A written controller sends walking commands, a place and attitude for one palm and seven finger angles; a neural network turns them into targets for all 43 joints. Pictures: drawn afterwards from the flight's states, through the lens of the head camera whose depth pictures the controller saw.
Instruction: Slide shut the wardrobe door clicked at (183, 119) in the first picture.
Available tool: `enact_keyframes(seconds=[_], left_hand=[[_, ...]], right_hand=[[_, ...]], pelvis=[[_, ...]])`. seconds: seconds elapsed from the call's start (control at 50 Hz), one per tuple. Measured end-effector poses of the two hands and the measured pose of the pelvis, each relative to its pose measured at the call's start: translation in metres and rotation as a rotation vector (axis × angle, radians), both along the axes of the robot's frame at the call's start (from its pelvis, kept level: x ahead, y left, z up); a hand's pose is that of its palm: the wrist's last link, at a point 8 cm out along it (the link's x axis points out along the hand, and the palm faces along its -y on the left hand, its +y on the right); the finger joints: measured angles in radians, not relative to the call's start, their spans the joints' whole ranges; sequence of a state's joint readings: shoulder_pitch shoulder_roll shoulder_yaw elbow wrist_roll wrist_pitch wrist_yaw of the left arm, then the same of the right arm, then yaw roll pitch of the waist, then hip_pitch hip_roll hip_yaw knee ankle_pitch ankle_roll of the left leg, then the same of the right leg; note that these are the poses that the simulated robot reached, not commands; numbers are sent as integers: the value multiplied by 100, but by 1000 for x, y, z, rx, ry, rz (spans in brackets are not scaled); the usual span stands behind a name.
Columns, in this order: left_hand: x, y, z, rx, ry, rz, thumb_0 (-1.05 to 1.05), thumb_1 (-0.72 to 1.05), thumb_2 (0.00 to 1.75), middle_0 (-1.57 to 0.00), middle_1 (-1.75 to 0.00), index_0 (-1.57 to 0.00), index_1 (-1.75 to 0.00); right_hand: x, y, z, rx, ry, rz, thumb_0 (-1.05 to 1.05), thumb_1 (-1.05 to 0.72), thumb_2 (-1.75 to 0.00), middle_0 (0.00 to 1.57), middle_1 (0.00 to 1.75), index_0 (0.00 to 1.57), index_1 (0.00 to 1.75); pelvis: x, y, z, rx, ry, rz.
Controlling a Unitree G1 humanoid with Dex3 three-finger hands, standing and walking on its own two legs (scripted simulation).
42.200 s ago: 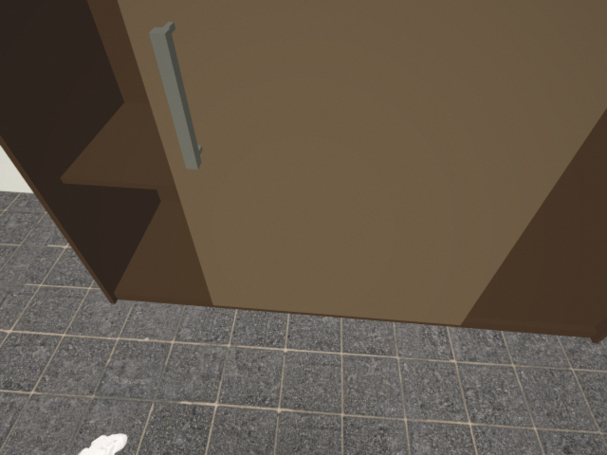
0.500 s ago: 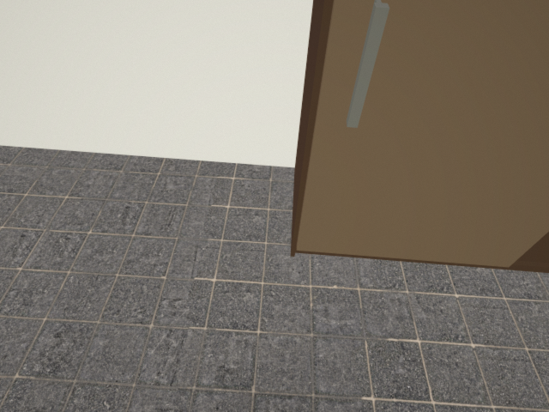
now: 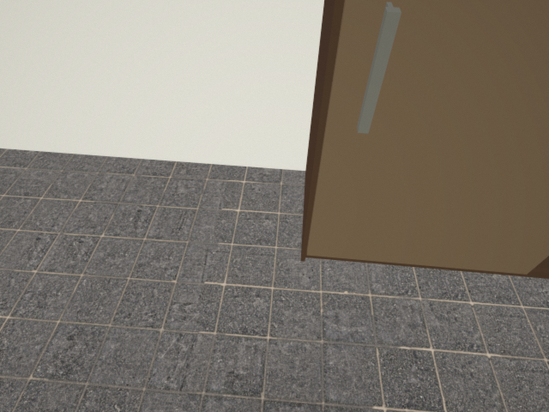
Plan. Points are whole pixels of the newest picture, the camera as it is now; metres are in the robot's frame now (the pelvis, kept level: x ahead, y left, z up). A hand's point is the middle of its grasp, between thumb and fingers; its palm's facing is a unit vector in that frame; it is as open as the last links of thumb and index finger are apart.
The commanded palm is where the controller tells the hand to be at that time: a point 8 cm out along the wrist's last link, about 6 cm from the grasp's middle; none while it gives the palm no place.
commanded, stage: look to check the result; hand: right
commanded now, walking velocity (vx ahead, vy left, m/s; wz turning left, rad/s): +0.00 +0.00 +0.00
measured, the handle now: (374, 73) +0.79 -0.17 +0.10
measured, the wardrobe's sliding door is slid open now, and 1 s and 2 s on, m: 0.00 0.00 0.00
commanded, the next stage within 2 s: stand and wait in 0.52 s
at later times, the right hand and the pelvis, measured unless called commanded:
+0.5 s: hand out of the picture +0.04 -0.19 -0.18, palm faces -0.03 +0.97 -0.23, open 7.4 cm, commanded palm none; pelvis +0.01 +0.00 +0.00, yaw +1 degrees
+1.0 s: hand out of the picture +0.05 -0.22 -0.17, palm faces -0.04 +0.96 -0.27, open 7.4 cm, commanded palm none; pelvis +0.01 +0.00 +0.00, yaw +0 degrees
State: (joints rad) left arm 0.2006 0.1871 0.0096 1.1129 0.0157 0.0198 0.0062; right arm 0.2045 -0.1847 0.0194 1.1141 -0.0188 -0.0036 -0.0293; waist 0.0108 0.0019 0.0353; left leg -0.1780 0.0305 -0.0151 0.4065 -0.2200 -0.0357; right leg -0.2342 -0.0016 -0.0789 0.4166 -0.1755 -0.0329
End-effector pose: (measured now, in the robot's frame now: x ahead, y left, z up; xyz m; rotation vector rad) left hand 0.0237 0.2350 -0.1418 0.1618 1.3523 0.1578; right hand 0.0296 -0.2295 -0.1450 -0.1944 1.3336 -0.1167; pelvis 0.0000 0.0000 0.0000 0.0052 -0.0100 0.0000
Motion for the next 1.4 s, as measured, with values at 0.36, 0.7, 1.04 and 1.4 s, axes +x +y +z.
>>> enact_keyframes(seconds=[0.36, 0.7, 1.04, 1.4], left_hand=[[7, 5, 0, 4, 18, 15, 0, 91, 90, -20, -30, -20, -30], [18, 12, 6, 33, -13, 5, 0, 91, 90, -20, -30, -20, -30], [24, 24, 12, 64, -24, -9, 0, 91, 90, -20, -30, -20, -30], [55, 55, 28, 135, -100, -37, 0, 90, 90, -20, -30, -21, -30]], right_hand=[[0, -10, 3, -36, 36, -6, 1, -91, -90, 20, 29, 20, 30], [12, -16, 3, -30, 4, 6, 1, -91, -90, 20, 29, 20, 30], [17, -39, 10, -73, -7, 12, 1, -91, -90, 20, 29, 20, 30], [44, -63, 22, -125, -72, 38, 1, -91, -90, 20, 29, 20, 30]], pelvis=[[12, 3, 1, 1, -9, 10], [13, 0, 2, 1, -15, 11], [11, -3, 3, 1, -18, 8], [12, -2, 5, 0, -21, 7]])
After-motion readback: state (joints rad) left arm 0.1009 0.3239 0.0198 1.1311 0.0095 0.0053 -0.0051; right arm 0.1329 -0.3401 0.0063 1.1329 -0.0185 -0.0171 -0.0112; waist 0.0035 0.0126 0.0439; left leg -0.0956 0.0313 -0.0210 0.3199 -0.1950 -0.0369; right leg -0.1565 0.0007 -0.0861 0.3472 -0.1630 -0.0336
